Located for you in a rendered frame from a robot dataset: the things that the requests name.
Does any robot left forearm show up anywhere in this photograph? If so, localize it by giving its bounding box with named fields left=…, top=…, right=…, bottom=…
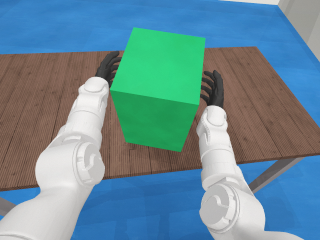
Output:
left=35, top=76, right=109, bottom=182

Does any robot right upper arm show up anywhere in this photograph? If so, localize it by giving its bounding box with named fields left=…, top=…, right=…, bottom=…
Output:
left=199, top=183, right=304, bottom=240

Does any robot left upper arm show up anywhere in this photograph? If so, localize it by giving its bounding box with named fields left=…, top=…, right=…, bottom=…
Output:
left=0, top=141, right=105, bottom=240

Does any robot left hand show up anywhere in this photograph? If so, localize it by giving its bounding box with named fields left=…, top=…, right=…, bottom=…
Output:
left=94, top=50, right=122, bottom=88

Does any table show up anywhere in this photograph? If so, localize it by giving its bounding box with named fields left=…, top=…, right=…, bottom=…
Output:
left=0, top=46, right=320, bottom=216

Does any robot right hand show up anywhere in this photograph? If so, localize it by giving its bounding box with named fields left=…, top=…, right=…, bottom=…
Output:
left=200, top=70, right=224, bottom=109

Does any robot right forearm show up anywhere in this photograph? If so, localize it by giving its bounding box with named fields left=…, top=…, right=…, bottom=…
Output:
left=196, top=105, right=255, bottom=197

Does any carton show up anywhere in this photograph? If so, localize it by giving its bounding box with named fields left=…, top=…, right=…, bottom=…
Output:
left=110, top=27, right=206, bottom=152

